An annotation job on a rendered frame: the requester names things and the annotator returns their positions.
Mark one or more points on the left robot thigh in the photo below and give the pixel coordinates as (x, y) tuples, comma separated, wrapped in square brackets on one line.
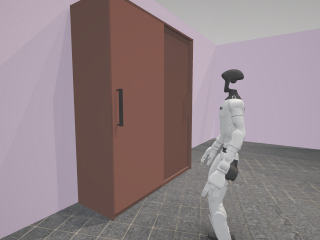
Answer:
[(214, 207)]

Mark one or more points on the robot right forearm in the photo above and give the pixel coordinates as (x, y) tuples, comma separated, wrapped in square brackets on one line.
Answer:
[(216, 145)]

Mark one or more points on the left robot upper arm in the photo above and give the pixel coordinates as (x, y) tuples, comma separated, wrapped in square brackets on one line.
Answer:
[(235, 107)]

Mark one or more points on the robot thigh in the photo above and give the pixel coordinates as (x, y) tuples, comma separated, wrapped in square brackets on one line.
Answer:
[(214, 207), (213, 167)]

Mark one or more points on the left robot hand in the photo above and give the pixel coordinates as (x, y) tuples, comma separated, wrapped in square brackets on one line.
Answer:
[(216, 180)]

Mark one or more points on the right robot thigh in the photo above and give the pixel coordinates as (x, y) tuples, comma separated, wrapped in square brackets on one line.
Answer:
[(213, 167)]

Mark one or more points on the wardrobe door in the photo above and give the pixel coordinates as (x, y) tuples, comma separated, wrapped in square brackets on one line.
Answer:
[(176, 118), (137, 67)]

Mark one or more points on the handle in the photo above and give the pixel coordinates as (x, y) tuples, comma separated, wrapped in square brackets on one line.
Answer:
[(120, 93), (189, 95)]

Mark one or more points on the right robot hand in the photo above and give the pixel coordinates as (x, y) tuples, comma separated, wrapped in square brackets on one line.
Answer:
[(212, 153)]

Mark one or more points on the robot left forearm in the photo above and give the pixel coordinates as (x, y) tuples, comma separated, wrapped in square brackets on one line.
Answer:
[(233, 147)]

